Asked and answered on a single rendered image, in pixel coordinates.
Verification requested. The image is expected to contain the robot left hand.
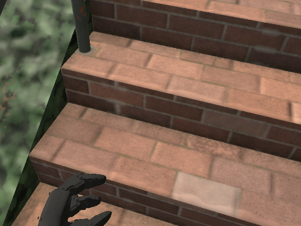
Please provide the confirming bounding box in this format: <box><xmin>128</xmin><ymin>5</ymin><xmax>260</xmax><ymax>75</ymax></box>
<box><xmin>38</xmin><ymin>171</ymin><xmax>112</xmax><ymax>226</ymax></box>

